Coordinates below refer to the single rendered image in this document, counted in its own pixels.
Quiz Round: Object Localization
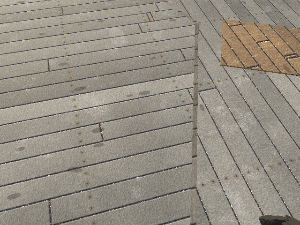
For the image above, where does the right robot hand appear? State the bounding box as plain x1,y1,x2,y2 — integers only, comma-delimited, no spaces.
259,215,300,225

